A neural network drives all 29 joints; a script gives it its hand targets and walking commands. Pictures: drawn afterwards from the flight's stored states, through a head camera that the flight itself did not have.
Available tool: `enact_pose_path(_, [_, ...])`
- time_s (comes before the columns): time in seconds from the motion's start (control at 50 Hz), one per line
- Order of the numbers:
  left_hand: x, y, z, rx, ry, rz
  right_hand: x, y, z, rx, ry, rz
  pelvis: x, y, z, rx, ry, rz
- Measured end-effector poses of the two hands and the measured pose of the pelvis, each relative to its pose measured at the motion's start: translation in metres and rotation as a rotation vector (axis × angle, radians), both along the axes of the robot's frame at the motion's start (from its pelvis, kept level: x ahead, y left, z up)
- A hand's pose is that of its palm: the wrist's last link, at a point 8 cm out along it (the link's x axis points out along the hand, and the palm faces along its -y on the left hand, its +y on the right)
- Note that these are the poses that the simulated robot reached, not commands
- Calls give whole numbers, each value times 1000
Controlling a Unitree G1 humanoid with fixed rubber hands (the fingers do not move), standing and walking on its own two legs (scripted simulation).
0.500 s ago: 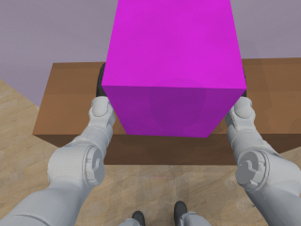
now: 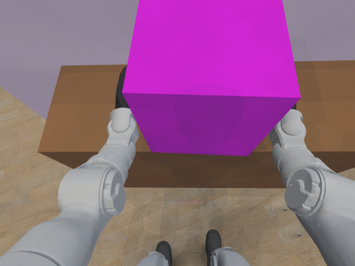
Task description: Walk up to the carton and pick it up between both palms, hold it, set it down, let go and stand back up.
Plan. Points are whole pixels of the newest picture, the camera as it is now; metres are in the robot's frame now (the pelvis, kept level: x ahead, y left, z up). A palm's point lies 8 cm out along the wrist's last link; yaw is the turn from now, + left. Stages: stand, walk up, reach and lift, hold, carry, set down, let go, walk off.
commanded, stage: reach and lift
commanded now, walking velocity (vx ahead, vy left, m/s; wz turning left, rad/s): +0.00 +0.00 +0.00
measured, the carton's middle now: (203, 84) +0.49 -0.04 +0.03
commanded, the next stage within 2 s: none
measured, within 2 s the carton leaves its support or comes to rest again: leaves its support in 1.56 s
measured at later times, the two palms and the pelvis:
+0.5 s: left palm (126, 104) +0.45 +0.13 +0.01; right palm (282, 103) +0.44 -0.21 +0.01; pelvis -0.01 -0.01 -0.01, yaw +0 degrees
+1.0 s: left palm (126, 115) +0.43 +0.13 +0.01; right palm (282, 110) +0.42 -0.21 +0.01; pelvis -0.02 -0.01 -0.02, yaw +0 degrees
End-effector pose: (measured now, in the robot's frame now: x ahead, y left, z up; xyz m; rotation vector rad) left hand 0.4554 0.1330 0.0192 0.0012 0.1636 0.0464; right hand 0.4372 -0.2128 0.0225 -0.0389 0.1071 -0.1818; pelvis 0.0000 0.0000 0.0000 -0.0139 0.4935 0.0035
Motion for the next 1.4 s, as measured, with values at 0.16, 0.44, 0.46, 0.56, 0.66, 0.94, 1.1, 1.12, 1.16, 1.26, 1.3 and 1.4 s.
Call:
enact_pose_path(0.16, [-1,0,-3,-1,-35,0,0,-1,-3,-16,-33,8,-3,-2,-2,1,33,-1])
enact_pose_path(0.44, [-3,0,-9,-2,-104,2,-1,-2,-10,-34,-96,26,-9,-7,-8,-1,90,1])
enact_pose_path(0.46, [-3,0,-9,-2,-107,2,-1,-2,-11,-34,-98,28,-9,-7,-8,-1,93,0])
enact_pose_path(0.56, [-3,0,-10,-3,-116,5,-2,-2,-13,-36,-106,36,-11,-8,-10,-1,103,-2])
enact_pose_path(0.66, [-5,0,-10,-7,-118,10,-2,-3,-14,-42,-100,48,-12,-9,-12,-2,108,-4])
enact_pose_path(0.94, [-24,0,-13,-57,-109,56,-11,-1,-18,-64,-41,66,-16,-10,-16,-7,90,-4])
enact_pose_path(1.1, [-42,0,-14,-84,-87,71,-24,0,-15,-82,0,62,-18,-10,-16,-13,57,3])
enact_pose_path(1.12, [-44,0,-15,-86,-82,72,-26,1,-15,-85,6,62,-18,-10,-16,-14,51,4])
enact_pose_path(1.16, [-49,0,-14,-93,-77,75,-32,1,-14,-85,13,58,-19,-9,-15,-15,39,6])
enact_pose_path(1.26, [-64,1,-13,-97,-59,76,-47,3,-13,-80,35,45,-23,-8,-14,-17,5,11])
enact_pose_path(1.3, [-70,2,-13,-95,-49,74,-54,4,-13,-80,44,46,-25,-7,-14,-18,-10,13])
enact_pose_path(1.4, [-84,4,-11,-90,-27,71,-69,6,-11,-71,64,40,-30,-5,-13,-16,-43,16])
